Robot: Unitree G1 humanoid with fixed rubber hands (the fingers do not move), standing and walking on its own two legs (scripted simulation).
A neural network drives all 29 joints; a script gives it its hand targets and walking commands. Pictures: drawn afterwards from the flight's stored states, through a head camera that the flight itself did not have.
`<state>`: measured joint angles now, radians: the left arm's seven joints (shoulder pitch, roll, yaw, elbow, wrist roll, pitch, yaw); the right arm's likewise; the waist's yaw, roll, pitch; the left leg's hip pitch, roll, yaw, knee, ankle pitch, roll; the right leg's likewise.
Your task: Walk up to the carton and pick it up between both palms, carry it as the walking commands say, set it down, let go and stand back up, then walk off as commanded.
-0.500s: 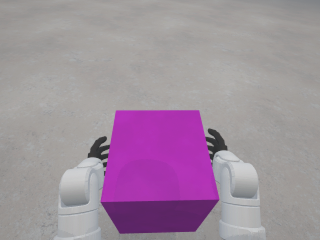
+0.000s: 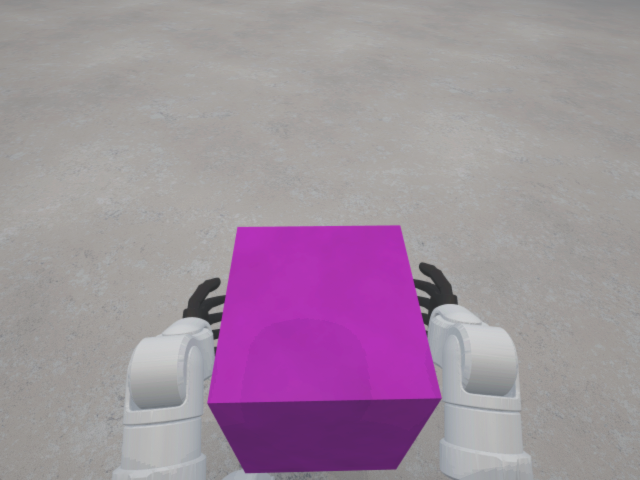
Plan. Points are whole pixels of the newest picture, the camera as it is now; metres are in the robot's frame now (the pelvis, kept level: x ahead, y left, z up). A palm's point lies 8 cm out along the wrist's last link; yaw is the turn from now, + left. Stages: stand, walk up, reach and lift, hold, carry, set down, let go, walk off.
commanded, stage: carry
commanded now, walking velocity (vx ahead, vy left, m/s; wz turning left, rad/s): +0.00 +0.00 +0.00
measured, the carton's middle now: (320, 353) +0.26 +0.01 +0.04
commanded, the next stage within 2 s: none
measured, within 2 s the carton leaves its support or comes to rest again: neither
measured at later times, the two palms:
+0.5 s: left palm (199, 367) +0.20 +0.14 +0.10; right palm (477, 373) +0.20 -0.15 +0.11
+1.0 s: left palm (201, 432) +0.14 +0.12 +0.08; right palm (499, 426) +0.15 -0.16 +0.10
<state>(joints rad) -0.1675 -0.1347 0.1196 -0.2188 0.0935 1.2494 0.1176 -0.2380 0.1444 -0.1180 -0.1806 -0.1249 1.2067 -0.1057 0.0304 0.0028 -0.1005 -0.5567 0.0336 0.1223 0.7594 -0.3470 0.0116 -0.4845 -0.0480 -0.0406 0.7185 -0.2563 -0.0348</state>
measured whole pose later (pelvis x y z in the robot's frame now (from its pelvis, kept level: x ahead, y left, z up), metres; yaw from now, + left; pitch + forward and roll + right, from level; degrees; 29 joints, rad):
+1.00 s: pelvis -0.11 -0.02 +0.01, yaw -2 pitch +0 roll +1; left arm -0.13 -0.13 0.10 -0.27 0.11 1.23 0.11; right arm -0.20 0.14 -0.09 -0.20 -0.10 1.17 -0.11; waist 0.01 -0.05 -0.09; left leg -0.42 -0.01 0.10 0.67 -0.26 0.04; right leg -0.48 -0.02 -0.04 0.68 -0.21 -0.04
